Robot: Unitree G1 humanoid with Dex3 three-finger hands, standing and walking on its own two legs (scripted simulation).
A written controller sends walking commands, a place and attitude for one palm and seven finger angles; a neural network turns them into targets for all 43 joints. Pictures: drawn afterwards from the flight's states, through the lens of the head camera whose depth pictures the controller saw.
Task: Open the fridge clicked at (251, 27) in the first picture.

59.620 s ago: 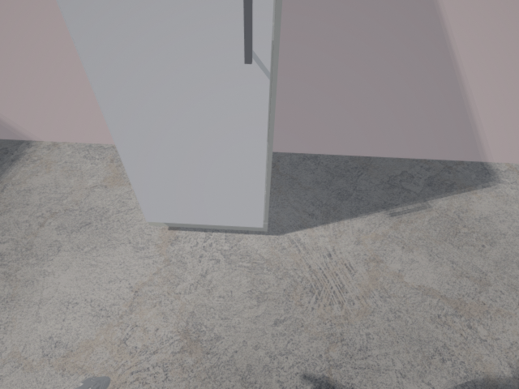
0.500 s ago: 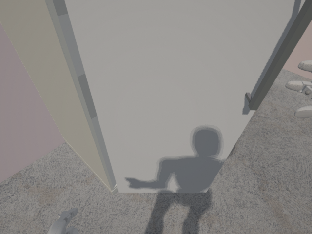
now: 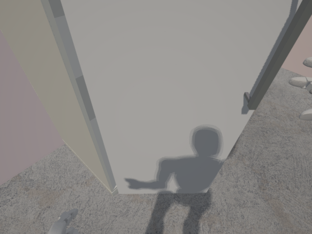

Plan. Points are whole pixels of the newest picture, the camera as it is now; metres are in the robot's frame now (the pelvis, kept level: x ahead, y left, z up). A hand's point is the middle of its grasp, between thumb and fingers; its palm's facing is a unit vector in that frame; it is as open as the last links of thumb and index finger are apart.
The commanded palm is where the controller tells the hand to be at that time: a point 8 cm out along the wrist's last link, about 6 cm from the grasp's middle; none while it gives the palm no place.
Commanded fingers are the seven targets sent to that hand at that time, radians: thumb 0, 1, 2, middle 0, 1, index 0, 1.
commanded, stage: feel for the door with the fingertips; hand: right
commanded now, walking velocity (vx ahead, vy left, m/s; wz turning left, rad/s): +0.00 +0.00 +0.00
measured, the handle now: (272, 57) +0.48 -0.23 +0.25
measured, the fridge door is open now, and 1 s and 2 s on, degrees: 47 47 46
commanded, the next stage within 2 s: slide the fingers in behind the handle in 0.94 s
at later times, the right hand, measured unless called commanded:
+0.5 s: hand (293, 91) +0.39 -0.26 +0.22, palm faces -0.01 +1.00 -0.03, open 14.0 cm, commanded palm +0.38 -0.30 +0.23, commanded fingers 0.00 0.50 -0.30 0.30 1.20 0.30 1.20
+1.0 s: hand (284, 80) +0.42 -0.25 +0.23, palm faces +0.00 +1.00 +0.00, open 14.0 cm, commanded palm +0.40 -0.30 +0.23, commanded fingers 0.00 0.50 -0.30 0.30 1.20 0.30 1.20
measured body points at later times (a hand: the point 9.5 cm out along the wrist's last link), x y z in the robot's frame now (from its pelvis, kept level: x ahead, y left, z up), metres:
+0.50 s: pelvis +0.00 -0.01 +0.00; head -0.01 +0.00 +0.45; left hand +0.14 +0.24 -0.09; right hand +0.39 -0.31 +0.23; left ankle -0.04 +0.10 -0.74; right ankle -0.01 -0.10 -0.74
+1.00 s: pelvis +0.00 +0.00 +0.00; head +0.00 +0.00 +0.45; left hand +0.10 +0.27 -0.10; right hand +0.42 -0.30 +0.23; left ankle -0.04 +0.10 -0.74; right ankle -0.01 -0.10 -0.74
